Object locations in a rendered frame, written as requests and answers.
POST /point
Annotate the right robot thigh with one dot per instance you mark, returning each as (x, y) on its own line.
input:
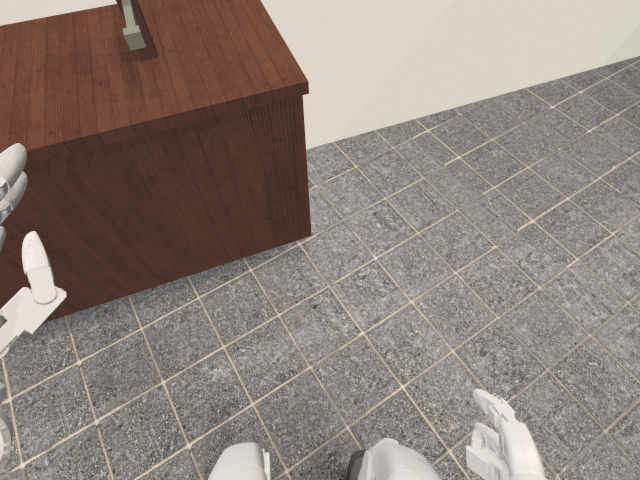
(396, 462)

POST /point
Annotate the robot right hand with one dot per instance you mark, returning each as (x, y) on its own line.
(500, 456)

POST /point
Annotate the robot left hand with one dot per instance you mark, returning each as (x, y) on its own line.
(28, 309)

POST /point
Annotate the robot thigh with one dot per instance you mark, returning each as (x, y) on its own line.
(244, 461)
(396, 462)

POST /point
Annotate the left robot thigh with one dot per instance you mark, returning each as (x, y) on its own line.
(244, 461)

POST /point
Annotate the counter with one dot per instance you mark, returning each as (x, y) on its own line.
(146, 166)

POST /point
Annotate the tap lever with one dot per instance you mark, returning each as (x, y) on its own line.
(132, 33)

